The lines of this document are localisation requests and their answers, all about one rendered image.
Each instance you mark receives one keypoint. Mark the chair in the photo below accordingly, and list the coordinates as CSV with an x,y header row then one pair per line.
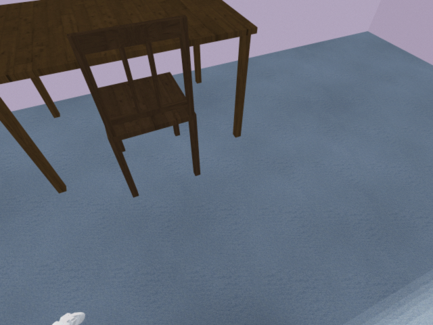
x,y
144,105

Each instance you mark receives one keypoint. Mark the table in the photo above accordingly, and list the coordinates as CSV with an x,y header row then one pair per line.
x,y
34,43

